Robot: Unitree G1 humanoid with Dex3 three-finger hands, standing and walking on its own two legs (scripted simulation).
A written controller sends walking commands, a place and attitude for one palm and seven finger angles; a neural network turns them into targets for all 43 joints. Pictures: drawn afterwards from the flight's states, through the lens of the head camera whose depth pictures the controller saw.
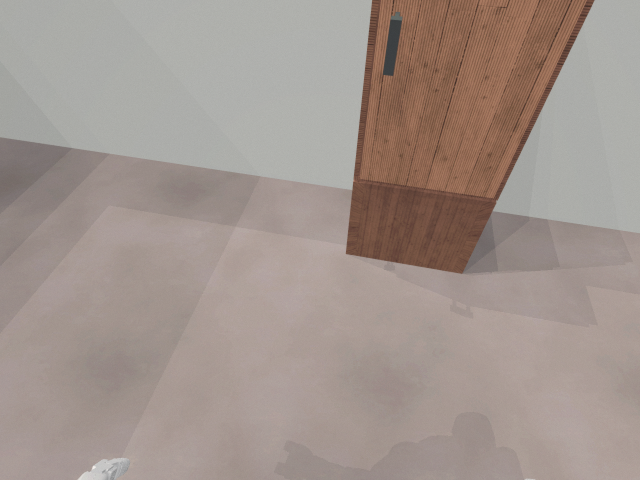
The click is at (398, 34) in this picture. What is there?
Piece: cupboard door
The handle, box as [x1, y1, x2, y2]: [383, 12, 401, 75]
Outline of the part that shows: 399,12 396,12 395,15 391,16 383,74 392,75 401,23 401,17 399,15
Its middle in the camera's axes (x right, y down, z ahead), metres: +0.17 -0.47 +0.93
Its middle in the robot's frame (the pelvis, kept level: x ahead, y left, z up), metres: +1.03 -0.12 +0.10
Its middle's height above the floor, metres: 0.87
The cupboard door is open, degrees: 0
